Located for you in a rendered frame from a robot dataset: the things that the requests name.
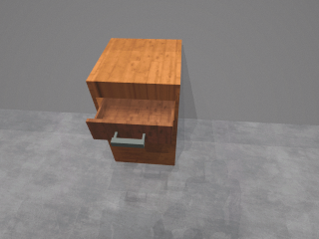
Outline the handle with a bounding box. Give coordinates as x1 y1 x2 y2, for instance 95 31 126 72
111 131 146 148

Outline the cabinet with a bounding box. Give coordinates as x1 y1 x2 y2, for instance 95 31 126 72
86 38 182 166

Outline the drawer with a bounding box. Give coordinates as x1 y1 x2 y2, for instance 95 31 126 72
86 98 174 144

